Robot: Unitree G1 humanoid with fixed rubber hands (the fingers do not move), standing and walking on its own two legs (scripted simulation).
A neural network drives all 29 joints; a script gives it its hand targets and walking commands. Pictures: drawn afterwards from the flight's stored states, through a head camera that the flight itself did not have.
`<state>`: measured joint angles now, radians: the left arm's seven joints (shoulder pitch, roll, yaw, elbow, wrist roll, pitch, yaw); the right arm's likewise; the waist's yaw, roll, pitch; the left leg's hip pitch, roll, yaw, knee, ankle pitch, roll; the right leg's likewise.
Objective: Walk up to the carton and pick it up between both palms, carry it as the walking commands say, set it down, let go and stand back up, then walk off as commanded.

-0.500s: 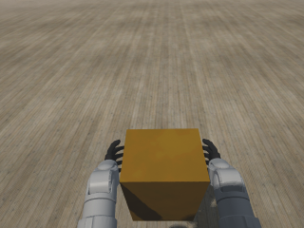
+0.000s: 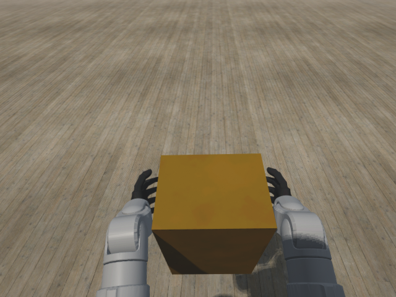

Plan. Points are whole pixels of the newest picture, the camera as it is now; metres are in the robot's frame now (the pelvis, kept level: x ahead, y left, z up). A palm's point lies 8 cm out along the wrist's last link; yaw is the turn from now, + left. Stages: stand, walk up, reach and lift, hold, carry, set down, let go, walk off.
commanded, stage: carry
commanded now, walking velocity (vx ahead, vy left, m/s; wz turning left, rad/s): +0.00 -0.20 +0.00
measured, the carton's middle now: (211, 221) +0.29 +0.00 +0.02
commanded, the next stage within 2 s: none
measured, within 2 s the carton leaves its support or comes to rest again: neither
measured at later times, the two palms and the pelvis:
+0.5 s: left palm (152, 246) +0.20 +0.11 +0.07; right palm (309, 230) +0.23 -0.17 +0.08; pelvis -0.03 -0.05 -0.01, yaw +4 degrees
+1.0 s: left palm (226, 257) +0.18 -0.02 +0.08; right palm (392, 254) +0.19 -0.30 +0.08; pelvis -0.06 -0.16 +0.00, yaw +3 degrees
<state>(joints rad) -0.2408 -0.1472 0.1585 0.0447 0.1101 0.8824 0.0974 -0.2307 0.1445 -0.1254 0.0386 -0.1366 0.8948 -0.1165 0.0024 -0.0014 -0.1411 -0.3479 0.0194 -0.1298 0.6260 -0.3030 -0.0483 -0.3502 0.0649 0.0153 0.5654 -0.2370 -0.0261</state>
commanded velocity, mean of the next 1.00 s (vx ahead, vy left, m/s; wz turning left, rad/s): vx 0.00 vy -0.20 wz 0.00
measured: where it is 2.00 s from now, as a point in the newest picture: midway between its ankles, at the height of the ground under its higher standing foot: outside the picture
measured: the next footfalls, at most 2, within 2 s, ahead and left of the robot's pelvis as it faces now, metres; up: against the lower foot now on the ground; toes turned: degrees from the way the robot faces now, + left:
left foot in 0.50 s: +0.02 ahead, +0.06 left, +0.00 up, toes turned +12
right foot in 0.84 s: +0.03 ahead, -0.27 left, +0.00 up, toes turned -5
